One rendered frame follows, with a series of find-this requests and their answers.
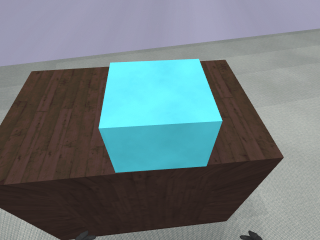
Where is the carton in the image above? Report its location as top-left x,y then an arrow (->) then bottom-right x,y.
98,59 -> 223,173

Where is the robot right hand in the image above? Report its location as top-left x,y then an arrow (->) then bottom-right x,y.
240,230 -> 263,240

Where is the robot left hand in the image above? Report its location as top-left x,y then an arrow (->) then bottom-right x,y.
75,230 -> 96,240

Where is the pedestal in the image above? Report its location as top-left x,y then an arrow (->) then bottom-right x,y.
0,59 -> 284,240

